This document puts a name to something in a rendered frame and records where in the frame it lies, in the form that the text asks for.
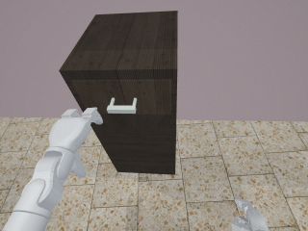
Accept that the cabinet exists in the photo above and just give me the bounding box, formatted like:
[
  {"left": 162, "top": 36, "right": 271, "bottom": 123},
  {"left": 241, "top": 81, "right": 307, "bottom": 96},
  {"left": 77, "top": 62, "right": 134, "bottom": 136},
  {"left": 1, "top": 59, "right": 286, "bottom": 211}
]
[{"left": 59, "top": 11, "right": 178, "bottom": 175}]

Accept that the robot left forearm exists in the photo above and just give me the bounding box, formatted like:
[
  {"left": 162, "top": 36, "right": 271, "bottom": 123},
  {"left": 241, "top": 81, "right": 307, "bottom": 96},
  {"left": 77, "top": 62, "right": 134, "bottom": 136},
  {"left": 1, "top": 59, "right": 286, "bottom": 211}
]
[{"left": 2, "top": 146, "right": 75, "bottom": 231}]

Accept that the right robot hand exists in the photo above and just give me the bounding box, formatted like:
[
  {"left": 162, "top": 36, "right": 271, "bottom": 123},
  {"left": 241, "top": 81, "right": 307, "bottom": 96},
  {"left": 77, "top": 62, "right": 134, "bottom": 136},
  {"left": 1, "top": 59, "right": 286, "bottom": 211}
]
[{"left": 231, "top": 197, "right": 269, "bottom": 231}]

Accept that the left robot hand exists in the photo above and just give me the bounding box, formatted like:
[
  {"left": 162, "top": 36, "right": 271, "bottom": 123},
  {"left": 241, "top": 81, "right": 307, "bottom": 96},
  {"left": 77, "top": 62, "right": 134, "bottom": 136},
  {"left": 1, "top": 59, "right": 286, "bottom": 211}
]
[{"left": 48, "top": 107, "right": 103, "bottom": 178}]

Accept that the handle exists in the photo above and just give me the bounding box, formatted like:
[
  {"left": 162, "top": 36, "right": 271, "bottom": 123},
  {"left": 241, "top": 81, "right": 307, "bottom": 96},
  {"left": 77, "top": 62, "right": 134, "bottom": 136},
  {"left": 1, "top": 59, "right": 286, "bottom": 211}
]
[{"left": 107, "top": 97, "right": 137, "bottom": 114}]

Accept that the drawer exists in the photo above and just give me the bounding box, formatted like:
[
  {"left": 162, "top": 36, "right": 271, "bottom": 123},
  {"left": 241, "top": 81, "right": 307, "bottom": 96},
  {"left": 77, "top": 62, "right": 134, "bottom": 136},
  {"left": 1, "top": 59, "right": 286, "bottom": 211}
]
[{"left": 71, "top": 79, "right": 171, "bottom": 115}]

